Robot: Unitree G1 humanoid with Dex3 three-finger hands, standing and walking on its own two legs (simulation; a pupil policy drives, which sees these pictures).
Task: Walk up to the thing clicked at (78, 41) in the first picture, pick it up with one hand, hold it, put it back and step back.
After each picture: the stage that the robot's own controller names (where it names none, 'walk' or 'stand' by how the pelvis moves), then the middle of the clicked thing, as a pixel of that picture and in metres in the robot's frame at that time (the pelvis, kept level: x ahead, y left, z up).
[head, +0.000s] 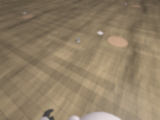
stand; (78, 40) +1.91 +0.38 -0.72
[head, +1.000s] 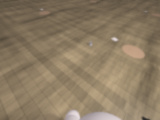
walk; (90, 43) +1.80 +0.10 -0.70
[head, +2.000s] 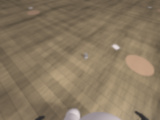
walk; (86, 55) +1.21 +0.11 -0.70
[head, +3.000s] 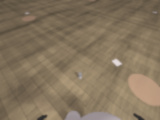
walk; (80, 75) +0.76 +0.15 -0.71
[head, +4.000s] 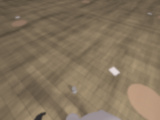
walk; (74, 89) +0.52 +0.19 -0.71
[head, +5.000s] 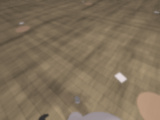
stand; (77, 99) +0.39 +0.18 -0.70
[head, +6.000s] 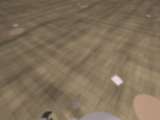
stand; (74, 104) +0.34 +0.19 -0.72
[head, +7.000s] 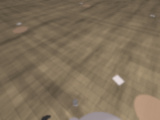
stand; (75, 102) +0.36 +0.19 -0.73
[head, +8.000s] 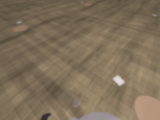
stand; (75, 103) +0.35 +0.18 -0.73
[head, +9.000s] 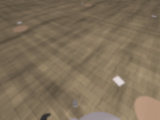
stand; (75, 103) +0.35 +0.18 -0.73
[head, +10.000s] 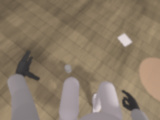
go down; (68, 68) +0.41 +0.21 -0.41
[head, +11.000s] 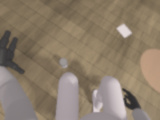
go down; (63, 63) +0.43 +0.23 -0.31
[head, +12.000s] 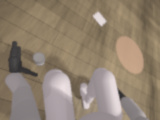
close in; (39, 59) +0.41 +0.27 -0.23
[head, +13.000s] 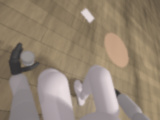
close; (28, 58) +0.41 +0.28 -0.22
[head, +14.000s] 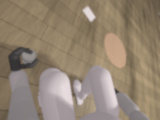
lift; (28, 57) +0.40 +0.28 -0.23
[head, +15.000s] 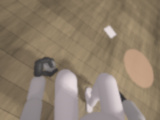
lift; (50, 67) +0.33 +0.27 -0.14
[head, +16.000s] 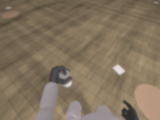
lift; (65, 79) +0.31 +0.18 +0.01
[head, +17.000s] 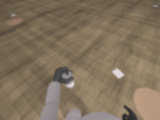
hold; (68, 80) +0.32 +0.17 -0.02
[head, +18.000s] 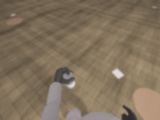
hold; (69, 80) +0.32 +0.16 -0.02
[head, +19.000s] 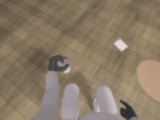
crouch; (64, 66) +0.40 +0.19 -0.10
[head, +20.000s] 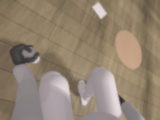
lower; (32, 56) +0.41 +0.28 -0.23
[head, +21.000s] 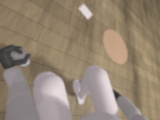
lower; (21, 58) +0.42 +0.30 -0.22
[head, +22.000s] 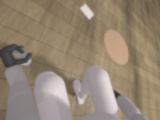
lower; (23, 57) +0.42 +0.30 -0.23
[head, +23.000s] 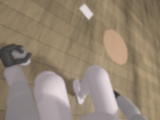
lower; (22, 57) +0.42 +0.29 -0.23
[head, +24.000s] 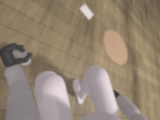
loosen; (23, 57) +0.42 +0.29 -0.23
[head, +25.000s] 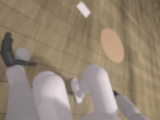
withdraw; (22, 57) +0.41 +0.28 -0.23
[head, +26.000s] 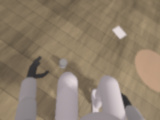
walk; (63, 63) +0.42 +0.23 -0.30
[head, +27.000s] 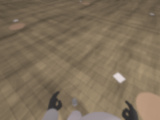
stand; (74, 102) +0.36 +0.17 -0.65
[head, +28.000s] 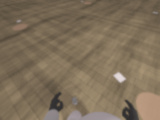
stand; (74, 100) +0.37 +0.19 -0.67
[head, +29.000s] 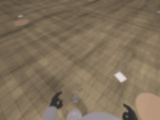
stand; (75, 98) +0.37 +0.18 -0.68
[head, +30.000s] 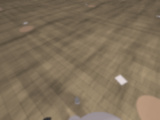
stand; (77, 100) +0.39 +0.18 -0.72
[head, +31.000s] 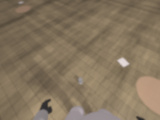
walk; (80, 80) +0.52 +0.15 -0.69
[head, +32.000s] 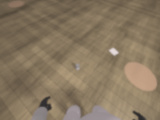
walk; (77, 66) +0.77 +0.18 -0.71
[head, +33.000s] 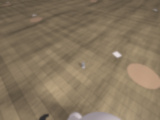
stand; (83, 65) +1.01 +0.17 -0.70
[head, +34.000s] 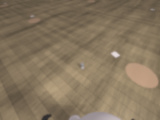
stand; (82, 65) +1.01 +0.18 -0.72
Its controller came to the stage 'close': yes
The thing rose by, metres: 0.69
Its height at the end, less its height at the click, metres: +0.00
